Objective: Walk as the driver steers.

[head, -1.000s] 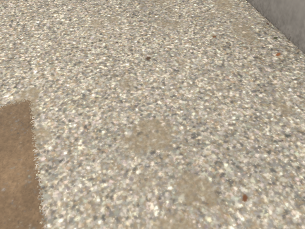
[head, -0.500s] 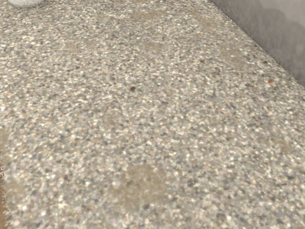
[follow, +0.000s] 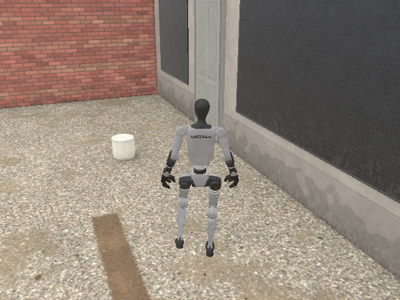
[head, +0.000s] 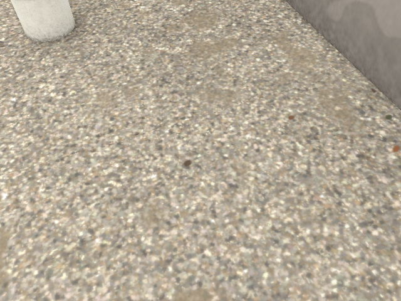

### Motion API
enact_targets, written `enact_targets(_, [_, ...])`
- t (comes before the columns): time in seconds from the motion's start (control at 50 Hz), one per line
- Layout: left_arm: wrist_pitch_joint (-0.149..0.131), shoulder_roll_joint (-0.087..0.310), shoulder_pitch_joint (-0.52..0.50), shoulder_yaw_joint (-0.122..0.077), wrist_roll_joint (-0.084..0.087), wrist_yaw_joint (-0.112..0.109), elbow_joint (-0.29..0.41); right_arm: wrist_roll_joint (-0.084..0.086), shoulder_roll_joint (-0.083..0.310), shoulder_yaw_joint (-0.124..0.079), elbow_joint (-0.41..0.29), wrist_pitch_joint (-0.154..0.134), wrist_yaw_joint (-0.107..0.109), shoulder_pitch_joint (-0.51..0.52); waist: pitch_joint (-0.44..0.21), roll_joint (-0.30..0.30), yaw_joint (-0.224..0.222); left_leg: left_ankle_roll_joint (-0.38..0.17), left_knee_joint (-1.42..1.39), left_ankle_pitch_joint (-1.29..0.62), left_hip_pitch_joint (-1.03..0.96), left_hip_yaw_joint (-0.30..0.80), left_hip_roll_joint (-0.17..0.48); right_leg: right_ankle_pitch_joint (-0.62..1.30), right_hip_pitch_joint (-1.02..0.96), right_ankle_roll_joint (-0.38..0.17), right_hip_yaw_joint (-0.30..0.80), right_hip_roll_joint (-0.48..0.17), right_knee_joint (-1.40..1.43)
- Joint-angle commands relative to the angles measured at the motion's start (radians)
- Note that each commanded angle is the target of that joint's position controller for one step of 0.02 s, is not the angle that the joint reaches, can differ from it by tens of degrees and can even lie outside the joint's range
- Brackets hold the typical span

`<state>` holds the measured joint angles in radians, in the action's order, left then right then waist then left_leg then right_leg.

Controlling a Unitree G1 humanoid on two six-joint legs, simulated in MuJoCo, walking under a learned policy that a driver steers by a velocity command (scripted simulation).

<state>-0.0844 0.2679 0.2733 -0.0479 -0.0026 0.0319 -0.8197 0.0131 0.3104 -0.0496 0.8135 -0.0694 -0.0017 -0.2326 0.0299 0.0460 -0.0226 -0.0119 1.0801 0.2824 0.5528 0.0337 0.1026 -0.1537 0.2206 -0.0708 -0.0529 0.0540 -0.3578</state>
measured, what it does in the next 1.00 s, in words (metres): walks ahead, turning left: left foot, then right foot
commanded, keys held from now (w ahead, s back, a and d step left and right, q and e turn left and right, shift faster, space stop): w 0.04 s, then w+q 0.50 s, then no key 0.46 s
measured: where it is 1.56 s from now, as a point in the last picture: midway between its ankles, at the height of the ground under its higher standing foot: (185, 285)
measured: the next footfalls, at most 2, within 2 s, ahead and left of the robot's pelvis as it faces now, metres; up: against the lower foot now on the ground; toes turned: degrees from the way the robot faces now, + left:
left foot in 0.34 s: +0.36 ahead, +0.16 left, +0.00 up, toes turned +9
right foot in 0.80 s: +0.65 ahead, +0.03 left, +0.00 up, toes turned +20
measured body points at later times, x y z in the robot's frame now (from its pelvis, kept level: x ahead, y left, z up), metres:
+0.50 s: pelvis +0.28 +0.08 -0.01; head +0.31 +0.09 +0.44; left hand +0.34 +0.37 -0.13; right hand +0.45 -0.17 -0.11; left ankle +0.32 +0.15 -0.74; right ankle +0.25 -0.09 -0.66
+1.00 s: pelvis +0.49 +0.08 -0.01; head +0.52 +0.08 +0.44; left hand +0.56 +0.36 -0.12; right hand +0.67 -0.15 -0.14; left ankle +0.41 +0.21 -0.71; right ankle +0.61 +0.02 -0.74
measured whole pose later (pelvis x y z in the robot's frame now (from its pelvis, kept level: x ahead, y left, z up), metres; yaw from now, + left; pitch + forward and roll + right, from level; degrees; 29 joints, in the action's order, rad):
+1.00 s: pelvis +0.49 +0.08 -0.01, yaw +19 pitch +1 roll +0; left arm -0.03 0.22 0.10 -0.02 -0.02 0.02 -0.79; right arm 0.00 0.28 -0.05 0.78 0.04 0.04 -0.24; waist 0.05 0.02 0.00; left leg 0.06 0.84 0.51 0.36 0.08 0.01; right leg -0.10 0.39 -0.04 -0.01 0.03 -0.47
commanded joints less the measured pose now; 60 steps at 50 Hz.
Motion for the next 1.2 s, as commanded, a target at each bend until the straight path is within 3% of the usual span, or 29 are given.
enact_targets(0.02, [-0.027, 0.142, -0.035, -0.033, 0.001, -0.01, 0.046, -0.01, 0.054, -0.016, -0.057, 0.006, 0.008, -0.016, -0.015, -0.11, 0.033, 0.03, -0.087, -0.117, 0.095, 0.026, 0.051, 0.179, -0.043, -0.18, 0.221, -0.266, 0.235])
enact_targets(0.14, [-0.017, 0.174, 0.033, -0.038, 0.002, -0.029, -0.004, 0.004, 0.015, 0.001, -0.099, -0.008, -0.016, 0.158, 0.022, -0.096, -0.038, 0.018, -0.422, -0.4, 0.072, -0.018, 0.008, 0.178, -0.111, -0.125, 0.062, -0.245, 0.261])
enact_targets(0.24, [0.009, 0.181, 0.076, -0.045, 0.01, -0.035, -0.05, 0.011, 0.026, 0.0, -0.16, -0.008, -0.046, 0.251, 0.054, -0.087, -0.06, -0.032, -0.513, -0.309, 0.144, -0.01, -0.02, 0.256, -0.31, -0.099, 0.016, -0.319, 0.197])
enact_targets(0.3, [0.03, 0.211, 0.04, -0.056, 0.013, -0.048, -0.041, 0.003, 0.062, -0.019, -0.169, -0.004, -0.059, 0.186, -0.01, -0.121, -0.005, -0.08, -0.513, -0.165, 0.017, -0.085, -0.086, 0.654, -0.365, -0.061, -0.031, -0.323, 0.029])
enact_targets(0.32, [0.041, 0.217, 0.022, -0.058, 0.013, -0.055, -0.034, 0.002, 0.093, -0.039, -0.147, -0.001, -0.057, 0.078, -0.077, -0.12, 0.059, -0.104, -0.534, -0.16, -0.13, -0.117, -0.128, 0.794, -0.343, -0.039, -0.064, -0.301, -0.128])
enact_targets(0.34, [0.047, 0.202, 0.025, -0.05, 0.008, -0.064, -0.021, 0.005, 0.149, -0.071, -0.108, 0.003, -0.047, -0.077, -0.165, -0.086, 0.128, -0.14, -0.558, -0.198, -0.372, -0.087, -0.144, 0.759, -0.225, -0.004, -0.097, -0.257, -0.35])
enact_targets(0.36, [0.03, 0.126, 0.093, -0.021, -0.013, -0.061, 0.024, -0.001, 0.265, -0.105, -0.096, 0.009, -0.03, -0.202, -0.297, 0.099, 0.129, -0.281, -0.555, -0.17, -0.77, 0.31, 0.091, 0.367, 0.159, 0.055, -0.114, -0.154, -0.733])
enact_targets(0.38, [-0.007, 0.07, 0.1, 0.004, -0.019, -0.044, 0.032, 0.017, 0.243, -0.092, -0.109, 0.006, -0.032, -0.188, -0.399, 0.199, 0.096, -0.411, -0.738, -0.036, -0.958, 0.772, 0.24, -0.395, 0.448, 0.089, 0.048, 0.024, -0.976])
enact_targets(0.4, [-0.042, 0.157, 0.017, -0.018, 0.019, -0.024, 0.05, 0.008, 0.175, -0.07, -0.111, 0.003, -0.032, -0.18, -0.335, 0.123, 0.135, -0.359, -0.775, 0.024, -0.922, 0.696, 0.218, -0.371, 0.558, 0.062, 0.168, -0.048, -1.029])
enact_targets(0.42, [-0.059, 0.164, -0.055, -0.016, 0.04, -0.017, 0.075, 0.001, 0.143, -0.062, -0.12, 0.0, -0.028, -0.135, -0.219, 0.06, 0.124, -0.32, -0.78, -0.022, -0.795, 0.553, 0.179, -0.293, 0.576, 0.042, 0.151, -0.092, -0.987])
enact_targets(0.44, [-0.065, 0.154, -0.079, -0.016, 0.026, -0.021, 0.08, -0.002, 0.125, -0.056, -0.13, -0.001, -0.027, -0.075, -0.129, -0.03, 0.082, -0.294, -0.797, -0.12, -0.639, 0.45, 0.138, -0.23, 0.542, 0.042, 0.141, -0.129, -0.885])
enact_targets(0.48, [-0.045, 0.159, -0.069, -0.029, -0.005, -0.028, 0.077, -0.015, 0.09, -0.043, -0.161, 0.0, -0.022, -0.001, -0.077, -0.01, 0.023, -0.278, -0.842, -0.262, -0.455, 0.359, 0.085, -0.166, 0.421, 0.062, 0.141, -0.166, -0.766])
enact_targets(0.58, [-0.013, 0.104, -0.128, -0.018, -0.017, -0.038, 0.107, -0.008, 0.136, -0.057, -0.155, -0.001, 0.007, -0.016, -0.026, 0.005, 0.017, -0.259, -0.859, -0.537, -0.3, 0.193, 0.019, 0.025, 0.368, 0.138, 0.093, -0.134, -0.482])
enact_targets(0.62, [-0.019, 0.076, -0.183, -0.007, -0.019, -0.031, 0.117, -0.005, 0.133, -0.057, -0.139, 0.01, 0.017, -0.045, -0.045, 0.021, 0.047, -0.204, -0.814, -0.616, -0.271, 0.113, -0.034, 0.191, 0.275, 0.138, 0.067, -0.092, -0.324])
enact_targets(0.7, [-0.026, 0.087, -0.252, -0.011, -0.009, -0.013, 0.142, -0.003, 0.115, -0.049, -0.101, 0.026, 0.025, -0.108, -0.068, 0.045, 0.085, -0.167, -0.756, -0.528, -0.357, 0.165, -0.001, 0.317, 0.227, 0.107, 0.088, -0.056, -0.183])
enact_targets(0.78, [-0.041, 0.13, -0.152, -0.031, -0.028, -0.008, 0.113, -0.009, 0.088, -0.041, -0.094, 0.036, 0.03, -0.066, -0.096, 0.046, 0.013, -0.128, -0.568, -0.568, -0.46, 0.223, 0.011, 0.296, 0.129, 0.038, 0.094, -0.06, -0.057])
enact_targets(0.8, [-0.047, 0.167, -0.107, -0.037, -0.042, -0.014, 0.108, -0.019, 0.065, -0.033, -0.105, 0.033, 0.029, -0.079, -0.158, -0.007, 0.004, -0.089, -0.452, -0.504, -0.421, 0.199, -0.052, 0.598, -0.022, 0.005, 0.141, -0.131, -0.063])
enact_targets(0.82, [-0.045, 0.208, -0.066, -0.039, -0.06, -0.019, 0.115, -0.029, 0.029, -0.018, -0.102, 0.025, 0.026, -0.188, -0.28, -0.161, 0.037, -0.034, -0.245, -0.158, -0.247, 0.172, -0.131, 0.962, -0.304, -0.115, 0.303, -0.308, -0.155])
enact_targets(0.84, [-0.024, 0.137, -0.017, -0.027, -0.042, -0.017, 0.091, -0.014, 0.024, -0.008, -0.072, 0.029, 0.023, -0.29, -0.406, -0.308, 0.026, 0.027, -0.035, 0.391, -0.126, 0.135, -0.184, 0.977, -0.438, -0.259, 0.495, -0.455, -0.147])
enact_targets(0.86, [-0.009, 0.093, -0.016, -0.012, -0.007, -0.01, 0.085, -0.006, 0.098, -0.023, -0.067, 0.045, 0.021, -0.252, -0.378, -0.214, 0.011, 0.048, 0.025, 0.443, -0.082, 0.158, -0.146, 0.684, -0.379, -0.253, 0.549, -0.441, -0.099])
enact_targets(0.88, [0.005, 0.091, -0.068, -0.009, 0.001, -0.009, 0.087, 0.001, 0.112, -0.032, -0.077, 0.068, 0.027, -0.168, -0.277, -0.152, 0.009, 0.069, 0.062, 0.384, -0.041, 0.141, -0.12, 0.432, -0.283, -0.211, 0.518, -0.403, -0.053])
enact_targets(0.9, [0.017, 0.082, -0.13, -0.001, -0.004, -0.008, 0.096, -0.002, 0.107, -0.034, -0.082, 0.091, 0.034, -0.119, -0.198, -0.119, 0.018, 0.081, 0.035, 0.341, -0.04, 0.113, -0.096, 0.257, -0.167, -0.178, 0.472, -0.367, -0.003])
enact_targets(0.94, [0.038, 0.094, -0.229, -0.001, -0.02, -0.011, 0.103, -0.008, 0.071, -0.03, -0.082, 0.123, 0.042, -0.102, -0.099, -0.17, 0.057, 0.089, -0.143, 0.272, -0.141, 0.073, -0.06, 0.018, 0.041, -0.122, 0.371, -0.287, 0.081])
enact_targets(0.98, [0.05, 0.102, -0.246, -0.007, -0.027, -0.017, 0.094, -0.015, 0.029, -0.02, -0.056, 0.119, 0.046, -0.123, -0.096, -0.206, 0.059, 0.085, -0.296, 0.198, -0.266, 0.023, -0.075, 0.014, 0.114, -0.108, 0.276, -0.227, 0.096])
enact_targets(1.06, [0.057, 0.084, -0.222, 0.0, -0.003, -0.028, 0.061, -0.029, 0.015, -0.019, -0.016, 0.105, 0.037, -0.133, -0.13, -0.16, 0.07, 0.041, -0.573, -0.097, -0.442, -0.014, -0.089, -0.176, 0.139, -0.074, 0.229, -0.202, 0.07])
enact_targets(1.1, [0.054, 0.064, -0.191, 0.009, -0.014, -0.023, 0.041, -0.045, 0.068, -0.023, -0.05, 0.101, 0.041, -0.075, -0.068, -0.087, 0.04, -0.008, -0.648, -0.084, -0.415, 0.084, 0.003, -0.34, 0.179, 0.015, 0.193, -0.146, 0.038])
enact_targets(1.12, [0.055, 0.065, -0.18, 0.003, -0.014, -0.024, 0.043, -0.034, 0.107, -0.035, -0.028, 0.098, 0.04, -0.057, -0.021, 0.026, 0.002, -0.034, -0.65, 0.116, -0.271, 0.081, -0.019, -0.283, 0.114, 0.044, 0.122, -0.087, 0.011])
enact_targets(1.16, [0.055, 0.065, -0.193, 0.003, -0.012, -0.031, 0.031, -0.038, 0.04, -0.019, -0.026, 0.076, 0.038, -0.03, -0.008, 0.03, 0.01, -0.013, -0.691, 0.14, -0.2, 0.075, -0.03, -0.164, 0.025, 0.045, 0.114, -0.087, -0.056])
enact_targets(1.2, [0.059, 0.061, -0.168, 0.003, -0.01, -0.037, 0.007, -0.032, 0.035, -0.018, -0.019, 0.055, 0.037, -0.027, -0.015, 0.02, 0.008, 0.007, -0.673, 0.024, -0.232, 0.065, -0.038, -0.071, 0.017, 0.031, 0.11, -0.086, -0.08])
